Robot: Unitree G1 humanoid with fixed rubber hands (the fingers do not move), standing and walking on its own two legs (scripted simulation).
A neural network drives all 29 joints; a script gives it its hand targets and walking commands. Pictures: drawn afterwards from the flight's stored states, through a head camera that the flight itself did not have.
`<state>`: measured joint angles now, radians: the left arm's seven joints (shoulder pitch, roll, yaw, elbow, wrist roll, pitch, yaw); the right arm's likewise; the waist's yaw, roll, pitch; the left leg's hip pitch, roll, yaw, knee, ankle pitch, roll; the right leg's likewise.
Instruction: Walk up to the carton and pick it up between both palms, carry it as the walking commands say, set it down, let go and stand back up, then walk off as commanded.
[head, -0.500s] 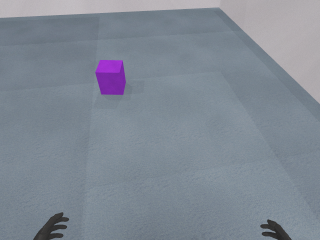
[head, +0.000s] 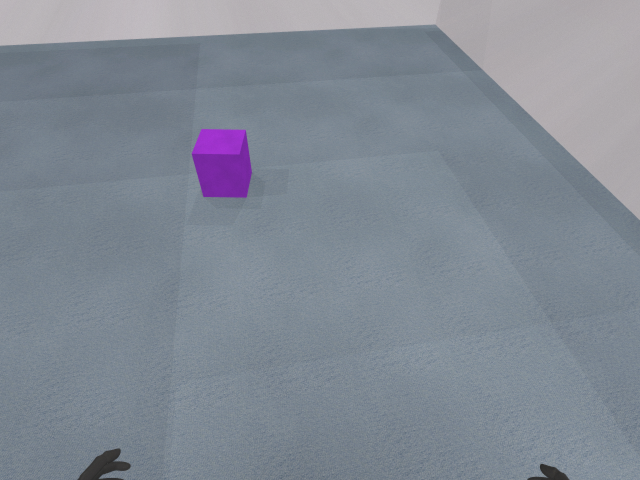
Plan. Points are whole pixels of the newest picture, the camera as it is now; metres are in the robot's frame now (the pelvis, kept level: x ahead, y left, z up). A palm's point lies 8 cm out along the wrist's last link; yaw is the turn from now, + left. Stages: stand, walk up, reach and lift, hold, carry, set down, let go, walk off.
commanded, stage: stand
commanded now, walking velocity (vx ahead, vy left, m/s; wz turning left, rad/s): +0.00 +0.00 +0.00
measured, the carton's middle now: (224, 163) +1.57 +0.51 -0.65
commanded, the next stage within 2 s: walk up in 0.46 s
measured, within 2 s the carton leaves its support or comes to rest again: neither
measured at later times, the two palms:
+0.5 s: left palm out of the picture +0.10 +0.31 -0.10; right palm out of the picture +0.10 -0.31 -0.10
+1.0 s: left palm out of the picture +0.06 +0.38 -0.16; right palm (450, 473) +0.18 -0.17 -0.13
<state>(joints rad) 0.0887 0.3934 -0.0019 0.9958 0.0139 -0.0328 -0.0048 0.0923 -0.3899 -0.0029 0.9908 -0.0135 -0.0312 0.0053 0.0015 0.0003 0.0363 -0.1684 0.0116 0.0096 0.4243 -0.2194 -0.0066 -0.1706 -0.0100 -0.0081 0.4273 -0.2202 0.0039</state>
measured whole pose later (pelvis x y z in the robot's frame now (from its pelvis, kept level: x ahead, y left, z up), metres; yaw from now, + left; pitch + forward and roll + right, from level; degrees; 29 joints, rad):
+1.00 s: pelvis +0.07 +0.10 -0.03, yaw +9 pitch -1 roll -1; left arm 0.29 0.32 0.06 0.98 0.05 0.00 -0.02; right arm 0.24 -0.27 -0.05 0.91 -0.03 -0.03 0.05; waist -0.01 -0.04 0.02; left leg -0.36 0.07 0.11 0.71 -0.32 0.01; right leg -0.28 -0.17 -0.05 0.97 -0.53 0.02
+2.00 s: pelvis +0.57 +0.23 -0.02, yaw +14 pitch +1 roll +0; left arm 0.46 0.22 0.06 1.05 0.02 -0.06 0.00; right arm 0.03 -0.20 -0.04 0.93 -0.04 -0.07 0.04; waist 0.07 -0.02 0.05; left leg -0.43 0.08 0.16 0.60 -0.16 0.03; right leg -0.10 -0.14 -0.07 0.73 -0.48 0.04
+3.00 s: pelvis +0.98 +0.37 -0.02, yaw +16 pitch +0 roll -1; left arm 0.45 0.19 0.06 1.06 0.03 -0.04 0.01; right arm 0.11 -0.20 -0.04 0.99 -0.03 -0.04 0.02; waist 0.04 0.00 0.04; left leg -0.38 0.09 0.13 0.55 -0.16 0.00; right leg -0.14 -0.13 -0.12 0.58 -0.42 0.04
